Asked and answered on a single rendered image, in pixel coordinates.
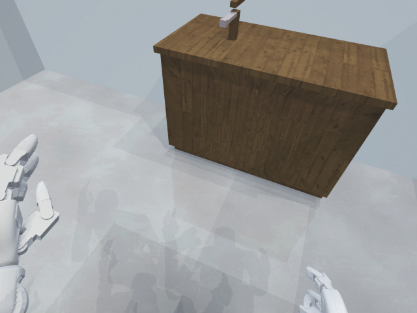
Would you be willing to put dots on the counter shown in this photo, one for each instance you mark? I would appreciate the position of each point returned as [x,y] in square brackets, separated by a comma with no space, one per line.
[289,107]

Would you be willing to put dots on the tap lever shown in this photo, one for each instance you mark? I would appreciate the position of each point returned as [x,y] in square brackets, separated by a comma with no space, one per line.
[226,20]

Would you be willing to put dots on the left robot forearm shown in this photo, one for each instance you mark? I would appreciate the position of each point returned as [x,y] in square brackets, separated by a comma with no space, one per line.
[13,296]

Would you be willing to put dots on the right robot hand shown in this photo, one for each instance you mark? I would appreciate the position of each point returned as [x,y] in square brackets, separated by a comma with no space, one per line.
[330,300]

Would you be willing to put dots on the left robot hand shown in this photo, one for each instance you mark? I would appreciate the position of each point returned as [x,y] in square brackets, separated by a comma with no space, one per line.
[15,170]

